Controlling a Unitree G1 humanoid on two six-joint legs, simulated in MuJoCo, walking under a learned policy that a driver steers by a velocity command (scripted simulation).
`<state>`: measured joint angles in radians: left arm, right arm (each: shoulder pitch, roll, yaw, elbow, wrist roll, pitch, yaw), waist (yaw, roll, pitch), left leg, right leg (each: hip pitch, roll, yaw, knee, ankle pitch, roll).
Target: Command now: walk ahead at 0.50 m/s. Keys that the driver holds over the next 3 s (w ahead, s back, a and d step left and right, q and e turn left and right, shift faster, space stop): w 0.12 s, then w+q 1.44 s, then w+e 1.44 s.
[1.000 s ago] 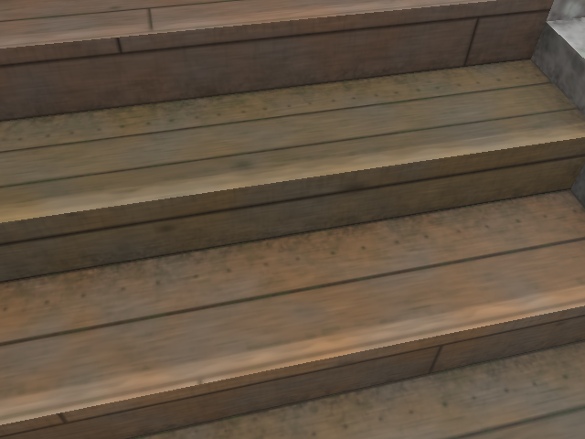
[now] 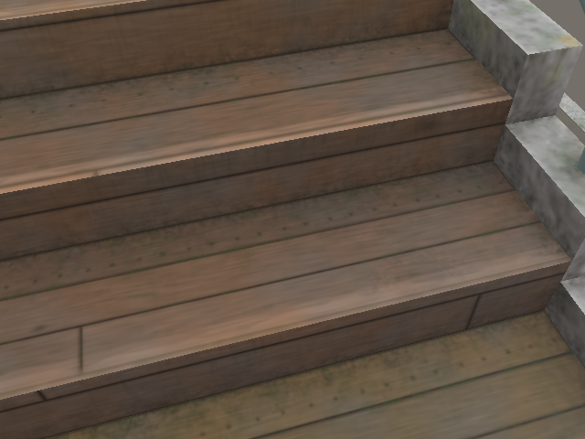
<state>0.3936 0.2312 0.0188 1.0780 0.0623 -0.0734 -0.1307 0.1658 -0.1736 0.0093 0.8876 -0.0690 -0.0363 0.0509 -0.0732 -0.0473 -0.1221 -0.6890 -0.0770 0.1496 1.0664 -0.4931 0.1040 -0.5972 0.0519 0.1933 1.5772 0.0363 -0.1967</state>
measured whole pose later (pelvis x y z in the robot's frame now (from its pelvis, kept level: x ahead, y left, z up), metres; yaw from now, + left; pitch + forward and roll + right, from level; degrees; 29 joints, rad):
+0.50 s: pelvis +0.30 -0.07 +0.17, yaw +9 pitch +7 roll -3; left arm 0.01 0.14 -0.03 0.92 0.02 -0.07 -0.04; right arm 0.37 -0.17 -0.04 1.11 -0.04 -0.10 0.10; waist 0.00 0.06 -0.13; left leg -0.68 -0.01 -0.18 1.72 -0.01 0.17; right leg -0.73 -0.03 -0.20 1.04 -0.42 -0.08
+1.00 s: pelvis +0.57 +0.02 +0.29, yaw +26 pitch +6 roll +5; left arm 0.51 0.11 -0.04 1.16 0.09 -0.13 -0.11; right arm -0.10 -0.14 0.02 0.80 0.00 0.01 0.08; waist 0.04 -0.07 -0.14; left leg -0.91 -0.07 0.17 1.26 -0.49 0.12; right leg -0.04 -0.19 -0.23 0.57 -0.05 -0.03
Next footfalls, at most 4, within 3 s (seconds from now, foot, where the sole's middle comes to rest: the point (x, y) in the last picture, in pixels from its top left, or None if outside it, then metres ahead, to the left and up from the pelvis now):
0.34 right None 0.42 -0.15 -0.53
0.94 left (207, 294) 0.66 0.14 -0.36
1.40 right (243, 111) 0.99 0.06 -0.19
1.94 left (72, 118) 1.00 0.40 -0.19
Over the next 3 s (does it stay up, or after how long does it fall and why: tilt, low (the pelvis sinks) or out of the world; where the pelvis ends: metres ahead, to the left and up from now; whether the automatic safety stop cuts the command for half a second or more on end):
stays up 1.39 0.53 0.83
